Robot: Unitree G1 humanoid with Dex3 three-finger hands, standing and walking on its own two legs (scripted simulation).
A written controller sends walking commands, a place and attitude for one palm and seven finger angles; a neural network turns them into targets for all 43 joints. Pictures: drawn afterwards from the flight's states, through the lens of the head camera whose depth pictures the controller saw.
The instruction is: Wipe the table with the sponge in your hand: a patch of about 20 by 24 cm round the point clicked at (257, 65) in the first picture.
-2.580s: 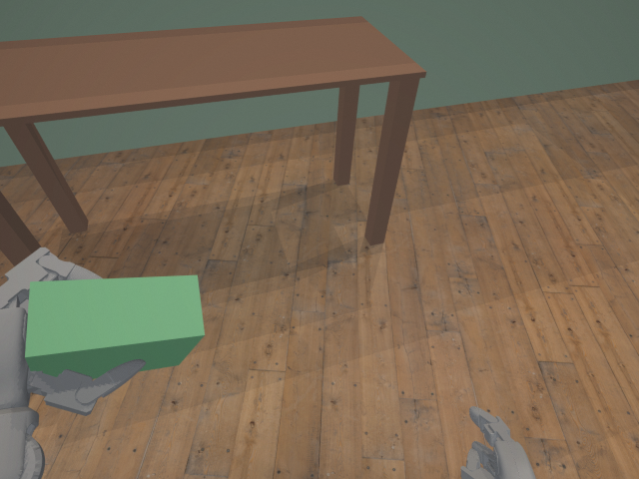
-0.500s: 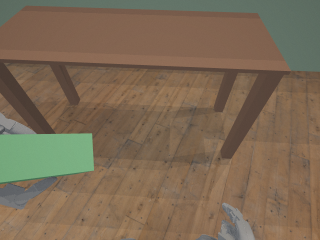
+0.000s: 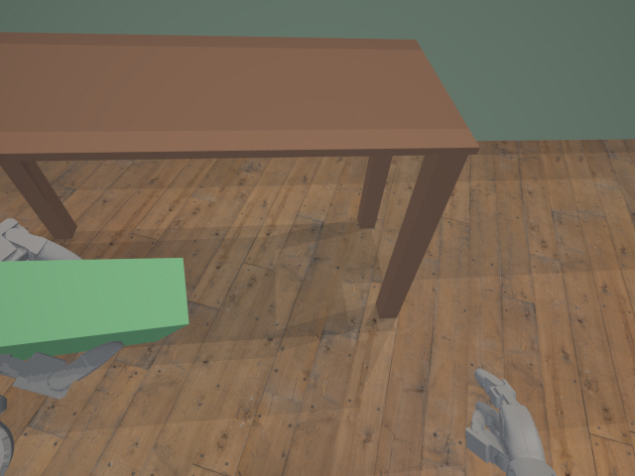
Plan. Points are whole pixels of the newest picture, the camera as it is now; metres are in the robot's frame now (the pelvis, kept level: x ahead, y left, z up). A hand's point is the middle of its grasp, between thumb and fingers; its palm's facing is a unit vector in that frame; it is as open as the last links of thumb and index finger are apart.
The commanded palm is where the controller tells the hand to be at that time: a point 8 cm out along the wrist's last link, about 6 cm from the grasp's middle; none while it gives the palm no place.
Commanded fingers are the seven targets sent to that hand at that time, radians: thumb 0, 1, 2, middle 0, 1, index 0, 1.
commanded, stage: turn to face it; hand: left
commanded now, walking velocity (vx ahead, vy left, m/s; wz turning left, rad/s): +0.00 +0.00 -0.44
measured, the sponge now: (120, 307) +0.23 +0.21 +0.15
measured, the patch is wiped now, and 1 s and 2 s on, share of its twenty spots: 0.00 0.00 0.00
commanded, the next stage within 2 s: take the last steps up to it in 0.30 s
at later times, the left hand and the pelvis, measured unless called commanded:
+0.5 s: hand (209, 326) +0.21 +0.12 +0.18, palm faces +0.18 -0.84 -0.52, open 10.2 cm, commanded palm +0.16 +0.18 +0.18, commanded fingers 0.00 0.10 1.30 -1.20 -1.60 -1.20 -1.60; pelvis -0.05 -0.06 +0.00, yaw -11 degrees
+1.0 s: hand (217, 335) +0.21 +0.11 +0.17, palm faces +0.26 -0.86 -0.43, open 10.2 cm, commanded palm +0.15 +0.17 +0.18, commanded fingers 0.00 0.10 1.30 -1.20 -1.60 -1.20 -1.60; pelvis -0.05 -0.08 +0.00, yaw -9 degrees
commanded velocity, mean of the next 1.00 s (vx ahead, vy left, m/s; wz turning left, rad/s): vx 0.19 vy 0.09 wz -0.10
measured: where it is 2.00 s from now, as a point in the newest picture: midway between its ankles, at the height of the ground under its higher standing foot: outside the picture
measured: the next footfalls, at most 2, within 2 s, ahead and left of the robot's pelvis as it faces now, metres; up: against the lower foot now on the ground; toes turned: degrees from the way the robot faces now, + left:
right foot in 0.20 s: +0.03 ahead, -0.15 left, +0.00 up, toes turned -13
left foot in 0.60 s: +0.00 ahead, +0.06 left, +0.00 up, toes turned -5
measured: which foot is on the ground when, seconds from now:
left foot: down 0.00-0.20, up 0.22-0.58, down 0.60-0.90, up 0.92-1.00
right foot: up 0.00-0.18, down 0.20-0.62, up 0.64-0.88, down 0.90-1.00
